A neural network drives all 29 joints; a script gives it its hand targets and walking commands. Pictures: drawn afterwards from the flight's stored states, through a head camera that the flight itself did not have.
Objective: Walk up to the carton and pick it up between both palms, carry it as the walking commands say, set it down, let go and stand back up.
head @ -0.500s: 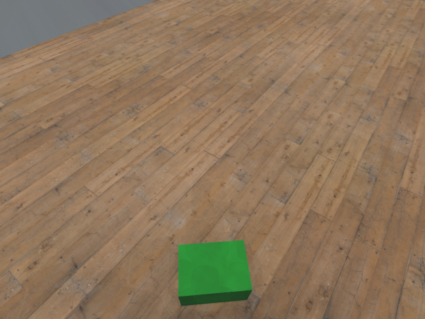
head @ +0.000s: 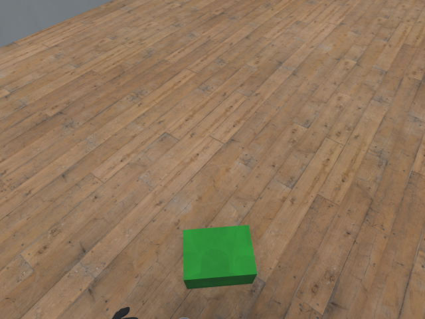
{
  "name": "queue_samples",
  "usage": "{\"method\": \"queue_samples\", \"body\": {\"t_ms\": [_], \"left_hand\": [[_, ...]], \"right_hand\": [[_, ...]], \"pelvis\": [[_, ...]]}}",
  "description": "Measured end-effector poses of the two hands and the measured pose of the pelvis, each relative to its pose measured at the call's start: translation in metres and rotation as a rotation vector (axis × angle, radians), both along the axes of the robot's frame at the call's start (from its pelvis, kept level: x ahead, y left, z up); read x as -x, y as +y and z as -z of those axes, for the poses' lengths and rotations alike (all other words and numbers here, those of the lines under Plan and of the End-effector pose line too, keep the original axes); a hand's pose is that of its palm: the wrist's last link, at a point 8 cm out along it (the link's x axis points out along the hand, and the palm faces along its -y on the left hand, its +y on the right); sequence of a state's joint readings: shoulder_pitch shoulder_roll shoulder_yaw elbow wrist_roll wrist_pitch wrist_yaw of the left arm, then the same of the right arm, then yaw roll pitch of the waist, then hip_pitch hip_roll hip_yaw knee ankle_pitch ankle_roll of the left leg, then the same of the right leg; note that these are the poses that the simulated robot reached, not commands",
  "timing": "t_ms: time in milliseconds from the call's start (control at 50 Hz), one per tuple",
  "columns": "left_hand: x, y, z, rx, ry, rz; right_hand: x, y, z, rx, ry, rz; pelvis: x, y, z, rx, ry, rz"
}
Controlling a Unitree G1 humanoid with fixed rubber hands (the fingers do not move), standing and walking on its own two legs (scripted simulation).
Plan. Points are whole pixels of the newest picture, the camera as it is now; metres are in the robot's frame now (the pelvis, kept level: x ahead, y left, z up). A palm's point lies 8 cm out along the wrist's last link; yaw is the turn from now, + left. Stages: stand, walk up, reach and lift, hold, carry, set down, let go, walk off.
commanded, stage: reach and lift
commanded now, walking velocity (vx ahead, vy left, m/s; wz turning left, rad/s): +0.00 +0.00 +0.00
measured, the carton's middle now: (217, 256) +0.44 +0.03 -0.68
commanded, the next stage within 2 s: none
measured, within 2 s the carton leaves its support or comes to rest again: neither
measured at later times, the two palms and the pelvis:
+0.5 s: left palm (117, 300) +0.18 +0.24 -0.16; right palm (324, 300) +0.20 -0.20 -0.16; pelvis -0.01 -0.01 -0.05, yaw +1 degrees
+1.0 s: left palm (125, 253) +0.29 +0.26 -0.19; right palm (310, 252) +0.31 -0.20 -0.18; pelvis -0.06 +0.01 -0.08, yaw -2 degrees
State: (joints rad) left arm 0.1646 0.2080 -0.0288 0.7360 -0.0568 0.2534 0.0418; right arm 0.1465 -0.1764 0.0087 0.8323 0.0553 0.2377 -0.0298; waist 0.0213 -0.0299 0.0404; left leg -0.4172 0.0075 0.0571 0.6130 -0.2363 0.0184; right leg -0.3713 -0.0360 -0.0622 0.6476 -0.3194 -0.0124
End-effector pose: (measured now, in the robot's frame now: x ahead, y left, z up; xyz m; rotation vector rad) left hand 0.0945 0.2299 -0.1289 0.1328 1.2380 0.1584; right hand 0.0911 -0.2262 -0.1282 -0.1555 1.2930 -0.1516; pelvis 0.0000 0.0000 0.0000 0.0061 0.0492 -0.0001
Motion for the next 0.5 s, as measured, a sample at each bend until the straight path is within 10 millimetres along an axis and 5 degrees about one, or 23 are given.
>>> {"method": "queue_samples", "body": {"t_ms": [60, 120, 200, 340, 500], "left_hand": [[-0.060, 0.008, -0.007, -0.003, -0.022, 0.032], [-0.090, 0.010, -0.014, -0.004, -0.020, 0.047], [-0.081, 0.009, -0.011, -0.003, 0.027, 0.042], [-0.043, 0.000, 0.016, 0.037, 0.052, -0.011], [-0.089, 0.015, 0.031, 0.023, -0.118, 0.022]], "right_hand": [[-0.038, -0.005, -0.002, 0.001, 0.022, -0.001], [-0.063, -0.005, -0.012, 0.012, 0.008, -0.021], [-0.068, 0.001, -0.014, -0.008, 0.001, -0.044], [-0.063, 0.012, 0.016, -0.047, -0.016, -0.046], [-0.110, 0.021, 0.030, -0.043, -0.174, -0.057]], "pelvis": [[0.008, -0.001, 0.009, 0.002, 0.023, -0.002], [0.008, -0.001, 0.010, 0.006, 0.039, 0.010], [-0.001, 0.000, 0.006, 0.002, 0.058, 0.034], [-0.008, -0.001, 0.022, 0.002, 0.170, 0.028], [0.005, -0.007, 0.047, 0.017, 0.236, -0.013]]}}
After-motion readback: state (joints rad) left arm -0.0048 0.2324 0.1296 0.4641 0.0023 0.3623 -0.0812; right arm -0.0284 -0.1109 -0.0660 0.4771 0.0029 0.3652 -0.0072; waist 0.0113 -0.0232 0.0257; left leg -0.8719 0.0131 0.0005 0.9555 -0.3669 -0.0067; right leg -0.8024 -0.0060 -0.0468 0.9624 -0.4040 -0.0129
